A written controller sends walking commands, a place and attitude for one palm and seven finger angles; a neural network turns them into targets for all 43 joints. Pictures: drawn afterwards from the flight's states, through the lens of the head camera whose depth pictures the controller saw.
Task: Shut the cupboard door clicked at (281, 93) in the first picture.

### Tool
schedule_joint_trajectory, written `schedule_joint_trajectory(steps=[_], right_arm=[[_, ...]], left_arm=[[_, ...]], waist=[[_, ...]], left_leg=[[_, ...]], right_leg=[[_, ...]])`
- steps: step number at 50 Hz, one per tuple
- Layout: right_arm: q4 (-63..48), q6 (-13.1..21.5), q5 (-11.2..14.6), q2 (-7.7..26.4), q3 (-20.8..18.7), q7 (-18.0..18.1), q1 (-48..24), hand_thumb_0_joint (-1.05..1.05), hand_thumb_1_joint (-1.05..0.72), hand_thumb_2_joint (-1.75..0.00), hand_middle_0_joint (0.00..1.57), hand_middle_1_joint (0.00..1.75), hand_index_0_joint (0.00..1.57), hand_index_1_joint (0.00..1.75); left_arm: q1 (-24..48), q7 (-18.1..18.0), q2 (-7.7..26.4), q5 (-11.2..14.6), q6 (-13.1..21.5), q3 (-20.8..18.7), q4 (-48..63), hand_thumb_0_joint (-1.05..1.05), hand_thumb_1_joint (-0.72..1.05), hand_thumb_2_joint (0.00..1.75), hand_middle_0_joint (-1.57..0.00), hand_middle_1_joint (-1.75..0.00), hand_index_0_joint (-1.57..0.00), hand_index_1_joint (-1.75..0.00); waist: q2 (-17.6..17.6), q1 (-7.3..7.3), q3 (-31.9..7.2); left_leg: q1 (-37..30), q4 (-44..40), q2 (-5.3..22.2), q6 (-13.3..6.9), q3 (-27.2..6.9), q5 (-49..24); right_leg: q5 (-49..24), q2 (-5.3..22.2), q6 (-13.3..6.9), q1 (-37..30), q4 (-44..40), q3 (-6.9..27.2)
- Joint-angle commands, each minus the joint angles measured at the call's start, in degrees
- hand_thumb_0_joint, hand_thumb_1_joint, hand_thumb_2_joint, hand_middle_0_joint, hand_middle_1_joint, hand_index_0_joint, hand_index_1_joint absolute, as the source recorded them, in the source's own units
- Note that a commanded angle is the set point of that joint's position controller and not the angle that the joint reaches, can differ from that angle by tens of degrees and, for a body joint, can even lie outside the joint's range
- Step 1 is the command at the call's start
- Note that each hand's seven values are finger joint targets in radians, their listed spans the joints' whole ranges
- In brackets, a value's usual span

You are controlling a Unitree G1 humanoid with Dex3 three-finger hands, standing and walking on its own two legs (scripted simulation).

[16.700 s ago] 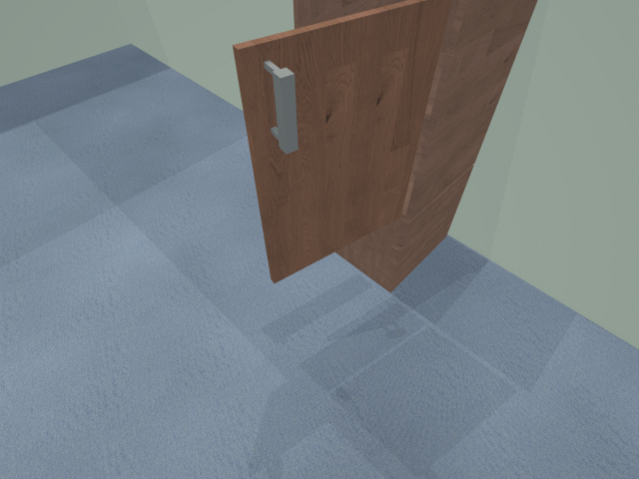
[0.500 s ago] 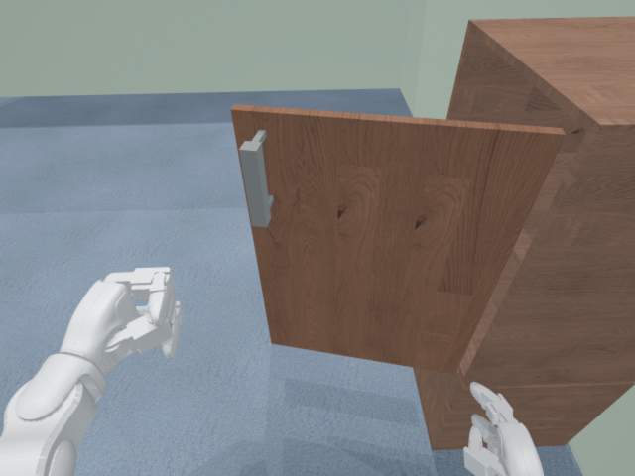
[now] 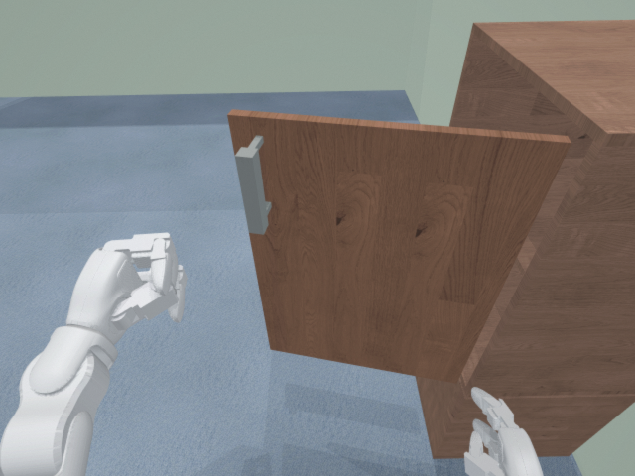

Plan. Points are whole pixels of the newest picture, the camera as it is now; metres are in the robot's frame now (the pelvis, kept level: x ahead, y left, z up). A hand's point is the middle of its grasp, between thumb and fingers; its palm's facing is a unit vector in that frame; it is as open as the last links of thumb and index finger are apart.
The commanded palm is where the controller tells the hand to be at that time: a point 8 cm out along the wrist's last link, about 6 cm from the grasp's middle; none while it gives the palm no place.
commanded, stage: bring the fist close to the handle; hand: left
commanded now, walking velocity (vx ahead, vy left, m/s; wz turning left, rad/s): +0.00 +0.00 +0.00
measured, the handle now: (258, 185) +0.46 +0.14 +0.16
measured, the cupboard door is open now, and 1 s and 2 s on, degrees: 77 77 70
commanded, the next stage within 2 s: push the door shut along its arc in 1.16 s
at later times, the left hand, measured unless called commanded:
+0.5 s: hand (236, 266) +0.31 +0.13 +0.15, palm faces -0.12 -0.99 -0.04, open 3.1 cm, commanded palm +0.29 +0.18 +0.16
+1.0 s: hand (265, 224) +0.36 +0.10 +0.17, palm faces -0.08 -1.00 -0.03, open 3.1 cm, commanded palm +0.33 +0.16 +0.16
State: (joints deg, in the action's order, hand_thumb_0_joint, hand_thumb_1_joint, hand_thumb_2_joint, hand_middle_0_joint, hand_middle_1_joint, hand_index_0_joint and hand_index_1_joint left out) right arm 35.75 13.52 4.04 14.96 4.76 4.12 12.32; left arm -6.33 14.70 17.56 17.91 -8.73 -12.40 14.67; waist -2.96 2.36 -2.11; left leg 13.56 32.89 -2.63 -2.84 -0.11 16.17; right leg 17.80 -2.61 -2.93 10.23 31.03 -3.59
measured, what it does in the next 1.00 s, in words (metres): stands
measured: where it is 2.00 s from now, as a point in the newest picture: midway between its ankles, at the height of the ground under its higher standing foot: outside the picture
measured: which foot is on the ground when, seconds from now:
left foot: down 0.00-1.00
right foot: down 0.00-1.00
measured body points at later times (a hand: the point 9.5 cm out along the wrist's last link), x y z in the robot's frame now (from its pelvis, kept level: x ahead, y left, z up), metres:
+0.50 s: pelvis +0.01 +0.00 +0.00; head -0.01 -0.02 +0.45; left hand +0.31 +0.19 +0.16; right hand +0.20 -0.22 -0.07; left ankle +0.02 +0.09 -0.73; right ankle -0.01 -0.08 -0.73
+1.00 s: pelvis +0.02 -0.02 +0.00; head -0.01 -0.03 +0.45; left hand +0.36 +0.16 +0.17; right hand +0.18 -0.25 -0.09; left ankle +0.02 +0.09 -0.73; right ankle -0.01 -0.08 -0.73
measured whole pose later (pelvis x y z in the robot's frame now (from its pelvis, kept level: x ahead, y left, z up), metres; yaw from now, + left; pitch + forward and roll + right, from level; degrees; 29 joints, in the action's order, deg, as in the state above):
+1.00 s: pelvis +0.02 -0.02 +0.00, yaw -2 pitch -2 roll +1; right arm 35.4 2.0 3.9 14.2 4.1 1.9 12.3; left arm 15.6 5.1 12.0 12.0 -10.1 -6.1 -6.5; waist -1.9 0.0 -2.2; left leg 11.6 29.1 -1.9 -1.7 1.6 15.8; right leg 18.1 -3.3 -4.0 10.0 29.8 -1.7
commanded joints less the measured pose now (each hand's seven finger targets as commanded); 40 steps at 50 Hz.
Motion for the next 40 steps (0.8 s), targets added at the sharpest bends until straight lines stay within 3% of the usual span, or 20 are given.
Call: schedule_joint_trajectory(steps=[1,5,7,10,11,13,17,20,21,24,25,26,29,30,32,35,36,37,39,40], right_arm=[[-10.42,2.43,0.61,6.19,-3.04,0.17,-8.89,0.0,-0.9,-0.9,0.2,0.3,0.2,0.3],[-11.41,1.86,0.07,6.18,-3.16,0.25,-9.19,0.0,-0.9,-0.9,0.2,0.3,0.2,0.3],[-11.93,1.84,-0.21,5.27,-2.83,0.08,-9.45,0.0,-0.9,-0.9,0.2,0.3,0.2,0.3],[-10.13,1.0,-0.56,5.64,-2.9,-0.2,-8.54,0.0,-0.9,-0.9,0.2,0.3,0.2,0.3],[-10.52,0.7,-0.44,5.04,-2.73,-0.41,-9.07,0.0,-0.9,-0.9,0.2,0.3,0.2,0.3],[-10.27,0.24,-0.07,5.04,-2.75,-0.81,-9.03,0.0,-0.9,-0.9,0.2,0.3,0.2,0.3],[-10.54,-1.82,0.33,5.55,-2.87,-1.05,-9.06,0.0,-0.9,-0.9,0.2,0.3,0.2,0.3],[-11.2,-2.91,0.27,5.89,-3.07,-0.84,-9.91,0.0,-0.9,-0.9,0.2,0.3,0.2,0.3],[-11.92,-2.97,0.2,5.32,-2.84,-0.77,-10.54,0.0,-0.9,-0.9,0.2,0.3,0.2,0.3],[-11.62,-2.62,-0.19,4.89,-2.77,-0.63,-10.51,0.0,-0.9,-0.9,0.2,0.3,0.2,0.3],[-11.12,-2.56,-0.34,5.1,-2.95,-0.64,-10.29,0.0,-0.9,-0.9,0.2,0.3,0.2,0.3],[-11.05,-2.76,-0.54,4.6,-2.67,-0.66,-10.2,0.0,-0.9,-0.9,0.2,0.3,0.2,0.3],[-8.97,-4.11,-0.19,4.79,-2.44,-0.87,-9.72,0.0,-0.9,-0.9,0.2,0.3,0.2,0.3],[-8.51,-4.78,-0.16,5.41,-2.76,-0.92,-9.45,0.0,-0.9,-0.9,0.2,0.3,0.2,0.3],[-8.75,-5.94,0.23,4.99,-2.6,-0.97,-10.03,0.0,-0.9,-0.9,0.2,0.3,0.2,0.3],[-9.35,-7.28,0.2,5.62,-2.94,-1.09,-9.88,0.0,-0.9,-0.9,0.2,0.3,0.2,0.3],[-10.2,-7.62,0.13,5.01,-2.65,-1.16,-10.35,0.0,-0.9,-0.9,0.2,0.3,0.2,0.3],[-10.14,-7.69,0.18,4.99,-2.65,-1.17,-10.28,0.0,-0.9,-0.9,0.2,0.3,0.2,0.3],[-10.67,-7.56,-0.18,4.81,-2.76,-1.17,-10.3,0.0,-0.9,-0.9,0.2,0.3,0.2,0.3],[-10.33,-7.6,-0.45,5.31,-2.97,-1.14,-9.94,0.0,-0.9,-0.9,0.2,0.3,0.2,0.3]], left_arm=[[13.57,-0.06,4.06,-0.78,-0.86,1.9,6.37,0.0,0.9,0.9,-1.3,-1.5,-1.3,-1.5],[18.34,-1.55,8.88,-1.61,-0.1,-1.19,12.72,0.0,0.9,0.9,-1.3,-1.5,-1.3,-1.5],[20.58,-3.01,8.05,-1.64,1.74,-1.68,15.32,0.0,0.9,0.9,-1.3,-1.5,-1.3,-1.5],[20.28,-5.03,10.61,-1.6,3.42,-4.98,10.59,0.0,0.9,0.9,-1.3,-1.5,-1.3,-1.5],[21.25,-5.08,6.63,-1.78,3.48,-1.91,10.63,0.0,0.9,0.9,-1.3,-1.5,-1.3,-1.5],[19.81,-5.14,4.09,-2.32,2.1,0.68,7.53,0.0,0.9,0.9,-1.3,-1.5,-1.3,-1.5],[19.47,-4.06,2.37,-3.01,-2.36,3.43,2.57,0.0,0.9,0.9,-1.3,-1.5,-1.3,-1.5],[24.54,-4.3,4.38,-3.36,-2.86,2.97,5.17,0.0,0.9,0.9,-1.3,-1.5,-1.3,-1.5],[27.63,-4.5,2.16,-3.47,-2.44,4.94,7.0,0.0,0.9,0.9,-1.3,-1.5,-1.3,-1.5],[33.41,-6.44,2.5,-3.37,0.55,4.26,9.81,0.0,0.9,0.9,-1.3,-1.5,-1.3,-1.5],[33.99,-7.3,5.3,-3.52,1.7,2.5,10.54,0.0,0.9,0.9,-1.3,-1.5,-1.3,-1.5],[33.58,-7.9,3.7,-3.63,2.03,2.85,8.72,0.0,0.9,0.9,-1.3,-1.5,-1.3,-1.5],[36.22,-9.03,1.6,-4.22,1.4,4.6,-0.91,0.0,0.9,0.9,-1.3,-1.5,-1.3,-1.5],[36.35,-9.34,3.29,-4.61,0.55,3.51,-4.18,0.0,0.9,0.9,-1.3,-1.5,-1.3,-1.5],[39.12,-9.29,-0.75,-5.48,-1.53,7.44,-8.35,0.0,0.9,0.9,-1.3,-1.5,-1.3,-1.5],[39.72,-9.52,1.97,-5.87,-3.33,5.27,-10.28,0.0,0.9,0.9,-1.3,-1.5,-1.3,-1.5],[41.27,-9.4,-0.43,-5.61,-3.38,6.84,-9.5,0.0,0.9,0.9,-1.3,-1.5,-1.3,-1.5],[45.02,-9.43,-0.43,-5.53,-2.78,7.22,-8.88,0.0,0.9,0.9,-1.3,-1.5,-1.3,-1.5],[46.05,-9.86,1.16,-5.03,-0.88,4.96,-7.19,0.0,0.9,0.9,-1.3,-1.5,-1.3,-1.5],[45.66,-10.44,5.85,-5.01,0.55,1.2,-6.42,0.0,0.9,0.9,-1.3,-1.5,-1.3,-1.5]], waist=[[2.1,-0.72,-1.75],[2.93,-0.23,-9.46],[1.84,-0.09,-12.58],[3.83,0.2,-11.29],[2.14,-0.24,-11.18],[-0.57,-0.39,-8.5],[2.65,-0.88,-5.29],[3.83,-1.07,-7.37],[3.14,-1.32,-9.13],[2.08,-1.57,-12.84],[1.69,-1.3,-13.57],[1.6,-1.04,-14.27],[3.11,-2.33,-8.06],[5.27,-2.22,-6.33],[3.86,-2.8,-4.79],[3.61,-1.81,-8.67],[3.42,-1.73,-10.23],[3.62,-2.38,-11.07],[2.93,-1.46,-13.87],[4.27,-0.75,-15.2]], left_leg=[[-3.62,-5.27,2.74,0.08,-3.81,-6.56],[-6.82,-4.36,2.64,-0.09,-3.39,-11.41],[-8.79,-4.54,2.49,0.0,-3.29,-13.87],[-7.68,-4.5,2.73,0.35,-2.97,-14.41],[-8.11,-4.68,2.59,0.28,-2.5,-15.22],[-8.1,-4.8,2.73,0.74,-2.49,-15.32],[-5.94,-4.73,2.53,0.39,-2.41,-13.34],[-6.78,-4.47,2.52,0.17,-2.54,-13.33],[-7.71,-4.58,2.29,0.02,-2.51,-13.47],[-10.65,-4.68,2.41,0.34,-2.95,-15.11],[-11.17,-4.26,2.56,0.35,-2.79,-15.6],[-10.9,-4.74,2.41,0.41,-2.78,-16.04],[-8.55,-5.41,2.51,0.64,-2.63,-12.0],[-7.31,-5.44,2.51,0.45,-2.53,-10.24],[-6.88,-5.86,2.23,0.35,-2.32,-8.72],[-7.53,-5.33,2.07,0.33,-2.11,-10.7],[-7.82,-5.55,1.87,0.27,-2.12,-11.65],[-8.46,-5.33,1.91,0.26,-2.09,-12.3],[-9.49,-5.08,1.88,0.3,-1.93,-14.29],[-9.6,-4.88,2.04,0.35,-1.86,-15.4]], right_leg=[[-7.8,2.99,2.33,5.96,-6.52,3.36],[-12.85,2.9,2.16,2.51,-4.96,3.13],[-14.79,2.54,1.88,1.71,-3.82,2.1],[-15.65,2.37,1.7,1.1,-4.04,2.27],[-16.6,2.35,1.72,1.32,-3.68,1.99],[-16.83,2.25,1.56,3.13,-3.73,1.66],[-16.85,2.55,1.95,3.64,-4.86,2.33],[-16.61,2.74,1.96,2.61,-5.03,2.97],[-16.47,2.65,1.95,2.52,-4.65,2.62],[-16.61,2.24,1.56,2.04,-3.79,1.96],[-17.09,2.37,1.43,1.66,-4.11,2.69],[-17.2,2.31,1.32,0.9,-3.75,2.28],[-13.68,2.04,1.5,3.94,-4.95,2.1],[-12.16,2.23,1.61,4.23,-5.92,2.72],[-10.79,2.29,1.71,5.45,-6.31,2.8],[-13.52,2.66,1.73,3.0,-6.29,3.67],[-14.57,2.67,1.6,2.1,-5.86,3.22],[-15.41,2.58,1.59,2.08,-5.67,3.19],[-17.59,2.42,1.38,0.33,-5.05,3.23],[-19.38,2.7,1.4,-1.52,-5.12,3.82]])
